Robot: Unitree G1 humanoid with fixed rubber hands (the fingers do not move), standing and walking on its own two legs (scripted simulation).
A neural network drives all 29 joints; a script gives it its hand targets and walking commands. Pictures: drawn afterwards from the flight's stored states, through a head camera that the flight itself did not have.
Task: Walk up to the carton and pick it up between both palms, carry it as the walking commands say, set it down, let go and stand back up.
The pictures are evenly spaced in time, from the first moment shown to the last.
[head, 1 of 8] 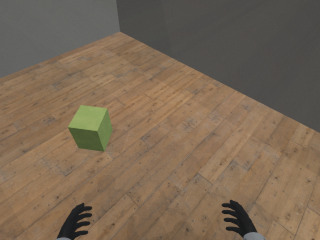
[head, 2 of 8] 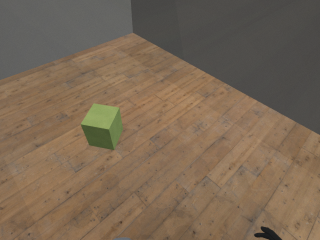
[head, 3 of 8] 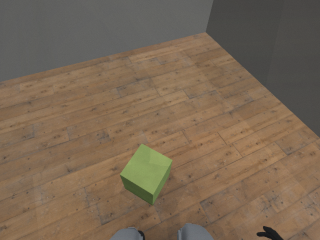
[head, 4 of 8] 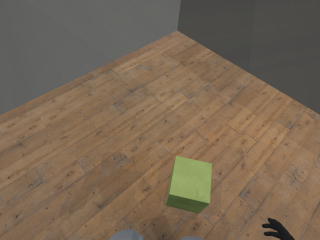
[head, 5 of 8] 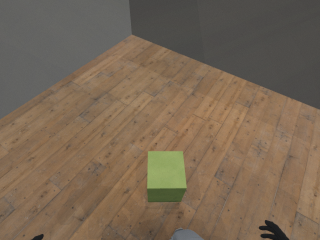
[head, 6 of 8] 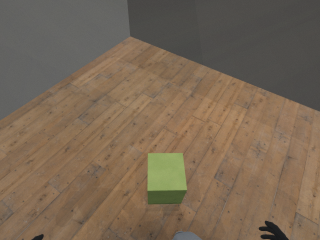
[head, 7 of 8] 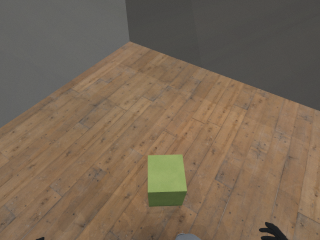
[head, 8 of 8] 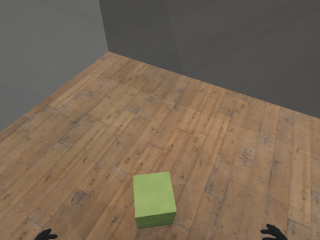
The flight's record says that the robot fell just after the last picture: no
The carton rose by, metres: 0.00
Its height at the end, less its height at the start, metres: +0.00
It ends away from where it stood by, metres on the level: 0.00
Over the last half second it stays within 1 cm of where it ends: yes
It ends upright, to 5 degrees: yes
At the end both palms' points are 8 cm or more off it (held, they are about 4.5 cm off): yes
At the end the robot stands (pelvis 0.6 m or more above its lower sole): yes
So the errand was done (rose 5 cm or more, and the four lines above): no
